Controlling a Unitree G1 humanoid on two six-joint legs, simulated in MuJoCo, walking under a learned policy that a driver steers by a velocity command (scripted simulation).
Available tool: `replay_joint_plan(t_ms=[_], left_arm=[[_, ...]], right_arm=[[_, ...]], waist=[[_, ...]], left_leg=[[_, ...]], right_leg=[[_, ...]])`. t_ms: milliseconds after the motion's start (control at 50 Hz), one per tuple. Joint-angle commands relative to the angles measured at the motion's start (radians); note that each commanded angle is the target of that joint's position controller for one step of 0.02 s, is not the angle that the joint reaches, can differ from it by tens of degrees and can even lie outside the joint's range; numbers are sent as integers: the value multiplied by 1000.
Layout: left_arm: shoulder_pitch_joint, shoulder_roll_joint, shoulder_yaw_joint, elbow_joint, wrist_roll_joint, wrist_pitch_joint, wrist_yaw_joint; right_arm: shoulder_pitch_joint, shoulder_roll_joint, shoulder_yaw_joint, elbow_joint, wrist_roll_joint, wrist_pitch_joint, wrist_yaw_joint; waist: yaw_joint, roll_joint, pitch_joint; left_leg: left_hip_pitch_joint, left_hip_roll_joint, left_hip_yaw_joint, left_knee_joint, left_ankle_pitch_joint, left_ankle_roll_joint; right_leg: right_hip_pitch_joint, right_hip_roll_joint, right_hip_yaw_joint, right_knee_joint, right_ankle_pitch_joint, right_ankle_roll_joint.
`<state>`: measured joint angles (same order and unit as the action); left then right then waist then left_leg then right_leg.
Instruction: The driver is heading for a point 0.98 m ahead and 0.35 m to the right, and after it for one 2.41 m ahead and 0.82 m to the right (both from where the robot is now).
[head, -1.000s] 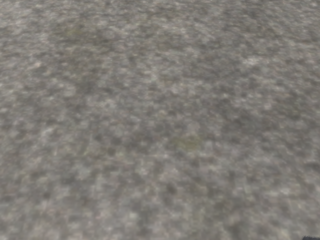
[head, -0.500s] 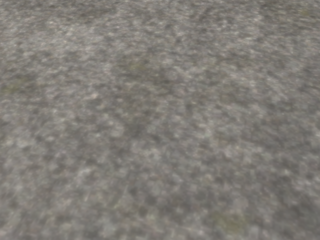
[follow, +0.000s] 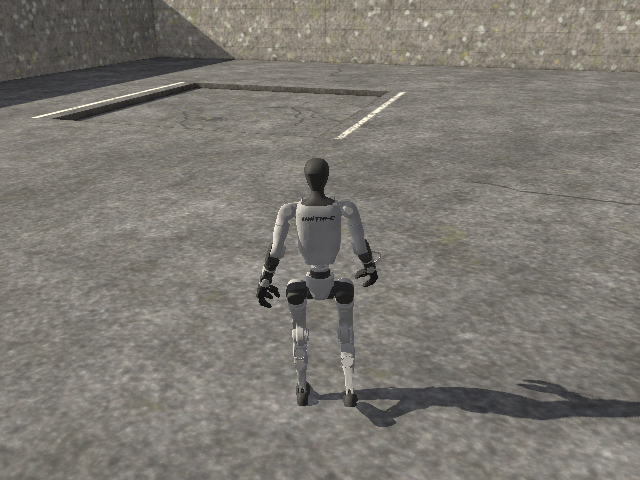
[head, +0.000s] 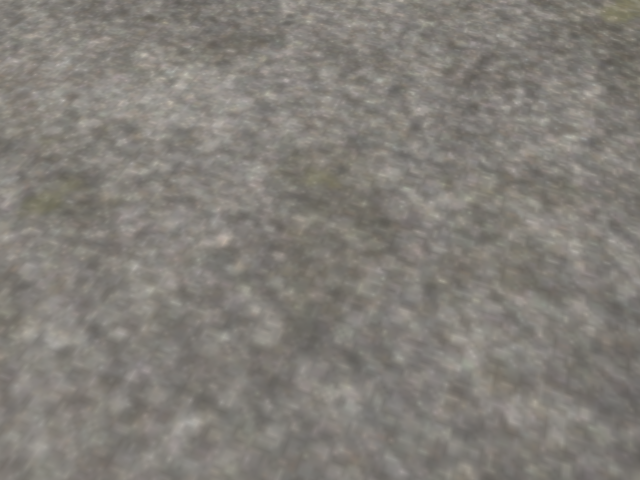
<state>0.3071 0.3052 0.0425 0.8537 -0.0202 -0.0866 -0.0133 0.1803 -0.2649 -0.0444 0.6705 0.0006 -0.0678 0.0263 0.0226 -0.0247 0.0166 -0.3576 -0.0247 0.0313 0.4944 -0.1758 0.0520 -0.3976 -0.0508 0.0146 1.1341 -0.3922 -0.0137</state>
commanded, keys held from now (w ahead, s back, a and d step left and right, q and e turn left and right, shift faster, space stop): w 0.08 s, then w+e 0.92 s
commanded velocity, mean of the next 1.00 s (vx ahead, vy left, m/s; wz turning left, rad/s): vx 0.50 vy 0.00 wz -0.40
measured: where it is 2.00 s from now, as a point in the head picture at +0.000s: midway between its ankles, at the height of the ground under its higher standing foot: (503, 297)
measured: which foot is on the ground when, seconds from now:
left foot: down 0.00-0.44, up 0.46-0.88, down 0.90-1.00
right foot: up 0.00-0.40, down 0.42-0.90, up 0.92-1.00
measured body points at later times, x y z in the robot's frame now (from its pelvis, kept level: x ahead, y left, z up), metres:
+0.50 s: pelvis +0.27 -0.07 -0.01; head +0.31 -0.08 +0.43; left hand +0.49 +0.16 -0.11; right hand +0.28 -0.36 -0.14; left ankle +0.12 +0.10 -0.65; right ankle +0.34 -0.16 -0.74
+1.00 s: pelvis +0.55 -0.10 +0.00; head +0.57 -0.10 +0.44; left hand +0.74 +0.13 -0.12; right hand +0.60 -0.41 -0.08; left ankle +0.65 -0.03 -0.74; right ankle +0.39 -0.16 -0.65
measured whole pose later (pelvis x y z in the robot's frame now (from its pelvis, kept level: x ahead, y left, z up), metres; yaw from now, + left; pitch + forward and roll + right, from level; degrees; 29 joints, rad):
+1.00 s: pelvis +0.55 -0.10 +0.00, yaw -28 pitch +2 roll +1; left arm 0.35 0.30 0.06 0.74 -0.03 -0.03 0.01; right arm 0.13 -0.27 -0.05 0.69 -0.01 -0.11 0.01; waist 0.03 -0.04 0.00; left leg -0.38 -0.03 0.01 0.52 -0.18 0.02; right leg -0.36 0.06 0.12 1.13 -0.45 -0.02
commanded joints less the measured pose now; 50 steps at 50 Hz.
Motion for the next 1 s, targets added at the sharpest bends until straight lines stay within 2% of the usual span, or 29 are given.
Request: replay_joint_plan(t_ms=[20, 60, 100, 200, 260, 320, 360, 380, 400, 420, 440, 460, 480, 500, 520, 560, 600, 680, 720, 800, 840, 860, 880, 900, 920, 940, 960, 980, 1000], left_arm=[[-23, 87, 24, -82, 8, -7, 1], [-26, 58, 18, -81, 13, 12, 4], [-84, 47, 15, -98, 17, 19, 6], [-227, 24, 2, -130, 3, 16, -14], [-304, 27, 1, -167, -2, 15, -26], [-345, 34, 3, -202, 0, 15, -44], [-320, 50, 12, -214, 5, 16, -53], [-262, 73, 25, -208, 7, 18, -53], [-127, 109, 50, -176, 6, 20, -50], [42, 182, 84, -138, 3, 25, -36], [105, 304, 110, -137, -2, 27, -25], [135, 237, 89, -148, -6, 23, -26], [103, 184, 74, -146, 3, 19, -23], [44, 159, 67, -157, 3, 18, -19], [-19, 133, 59, -172, 4, 20, -17], [-80, 102, 48, -202, 19, 23, -11], [-81, 114, 53, -204, 14, 19, -2], [-30, 145, 64, -186, 2, 22, 20], [1, 147, 65, -176, -1, 29, 26], [56, 143, 66, -155, -9, 41, 32], [47, 144, 69, -157, -4, 47, 34], [33, 137, 68, -161, -3, 50, 34], [26, 109, 59, -168, 0, 51, 32], [22, 52, 38, -185, 11, 47, 27], [150, -12, 18, -211, -8, 37, 28], [165, 70, 26, -205, -20, 32, 29], [73, 141, 46, -203, -18, 37, 29], [7, 143, 50, -215, -8, 43, 30], [-30, 131, 52, -228, 2, 45, 27]], right_arm=[[61, -109, -33, -27, -6, -16, 2], [63, -123, -39, -9, 1, -30, 1], [79, -142, -45, 13, -2, -35, -7], [128, -169, -51, 62, -5, -35, -21], [172, -180, -56, 100, 1, -29, -25], [183, -185, -61, 125, 8, -12, -31], [163, -204, -67, 125, 11, 3, -39], [151, -219, -70, 120, 12, 11, -45], [138, -217, -69, 114, 11, 22, -53], [152, -198, -58, 96, 0, 23, -64], [246, -72, -13, 43, -31, -4, -48], [199, -104, -11, 49, -12, -44, -33], [100, -165, -28, 23, 29, -67, -19], [49, -158, -23, 8, 29, -79, -20], [29, -156, -27, 9, 5, -80, -28], [48, -155, -37, 5, -12, -57, -33], [64, -126, -32, 4, -17, -37, -35], [-78, -85, -17, -35, -18, -31, -36], [-151, -75, -12, -50, -9, -38, -28], [-215, -113, -24, -73, 7, -54, -10], [-188, -137, -35, -69, 9, -62, -6], [-139, -145, -42, -57, 9, -67, -7], [-53, -165, -55, -35, 3, -70, -13], [79, -210, -69, -23, -15, -74, -22], [189, -298, -92, 4, -29, -61, -24], [202, -238, -82, 13, -2, -53, -16], [154, -164, -62, -1, 2, -48, -20], [104, -139, -52, -6, -5, -41, -22], [68, -117, -43, 1, -9, -36, -22]], waist=[[-19, 121, -66], [-1, 111, -48], [-7, 89, -20], [-66, 78, 24], [-97, 71, 50], [-101, 74, 62], [-74, 97, 32], [-40, 115, -17], [34, 103, -94], [102, 45, -193], [41, -215, -306], [81, -168, -426], [100, -111, -293], [73, -40, -195], [34, 12, -124], [-27, -24, -81], [-44, -33, -70], [-1, -41, -29], [31, -55, -23], [47, -66, -18], [23, -90, -20], [-7, -101, -30], [-51, -94, -76], [-112, -18, -197], [-78, 269, -333], [-84, 314, -314], [-109, 193, -178], [-100, 123, -98], [-83, 107, -38]], left_leg=[[255, 259, -330, -286, 137, 195], [203, 251, -269, -327, 199, 208], [201, 249, -214, -353, 221, 207], [228, 231, -61, -383, 199, 148], [317, 264, -21, -371, 191, 133], [427, 298, 7, -315, 264, 108], [466, 299, 41, -217, 519, 82], [470, 289, 64, -118, 711, 65], [429, 255, 107, 65, 824, 36], [237, 215, 124, 325, 679, -4], [-228, 33, 102, 723, -54, -82], [-389, -30, -105, 864, -401, -77], [-475, 33, -141, 882, -329, -55], [-462, 76, -125, 814, -242, -42], [-410, 109, -116, 725, -191, -47], [-285, 135, -116, 632, -140, -66], [-252, 129, -96, 561, -109, -94], [-227, 89, -84, 275, 132, -124], [-174, 55, -82, 141, 233, -125], [-128, 28, -117, 17, 225, -106], [-85, 27, -125, -9, 143, -79], [-19, 24, -112, -37, 120, -60], [118, 35, -103, -69, 119, -31], [354, 172, -222, -49, 76, 30], [700, 404, -634, -104, -93, 190], [704, 463, -844, -176, -337, 217], [586, 416, -704, -199, -372, 171], [467, 371, -556, -208, -260, 136], [368, 329, -453, -232, -145, 125]], right_leg=[[-257, -90, 50, -5, 99, 5], [-245, -91, 41, -61, 144, 23], [-285, -93, 43, -158, 238, 37], [-255, -57, 28, -421, 486, 20], [-278, -39, 26, -498, 490, -1], [-308, -25, 7, -541, 391, -34], [-237, 14, -46, -551, 288, -64], [-141, 54, -85, -550, 246, -83], [43, 101, -112, -591, 272, -111], [339, 50, 10, -592, 314, -161], [734, -217, 537, -640, 223, -352], [842, -289, 828, -800, 114, -406], [758, -253, 674, -817, 133, -344], [612, -209, 542, -818, 205, -307], [462, -173, 450, -832, 299, -283], [282, -124, 371, -882, 417, -275], [199, -104, 318, -906, 486, -286], [128, -44, 240, -909, 441, -238], [119, -30, 242, -897, 369, -214], [204, -70, 348, -823, 284, -195], [248, -89, 406, -764, 291, -178], [248, -81, 417, -724, 309, -166], [225, -38, 395, -639, 343, -139], [129, 19, 325, -402, 274, -104], [-207, 168, 173, -67, -95, -30], [-375, 100, 167, 101, -200, -14], [-415, 56, 172, 159, -108, -7], [-395, 22, 134, 155, -32, 0], [-373, -3, 127, 112, 20, 5]])
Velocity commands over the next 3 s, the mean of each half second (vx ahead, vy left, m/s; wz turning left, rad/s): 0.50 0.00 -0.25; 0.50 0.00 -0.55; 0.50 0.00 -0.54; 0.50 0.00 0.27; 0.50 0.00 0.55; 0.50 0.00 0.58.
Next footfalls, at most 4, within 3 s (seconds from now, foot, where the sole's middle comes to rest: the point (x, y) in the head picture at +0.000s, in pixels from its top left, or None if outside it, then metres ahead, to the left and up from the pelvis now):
0.42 right None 0.38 -0.17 -0.77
0.90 left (350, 382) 0.69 -0.04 -0.77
1.42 right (514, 356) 0.77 -0.42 -0.77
1.96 left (502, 231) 1.15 -0.46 -0.77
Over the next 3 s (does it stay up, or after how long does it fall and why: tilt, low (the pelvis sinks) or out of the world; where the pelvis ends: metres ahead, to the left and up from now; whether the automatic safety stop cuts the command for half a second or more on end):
stays up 1.49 -0.62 -0.02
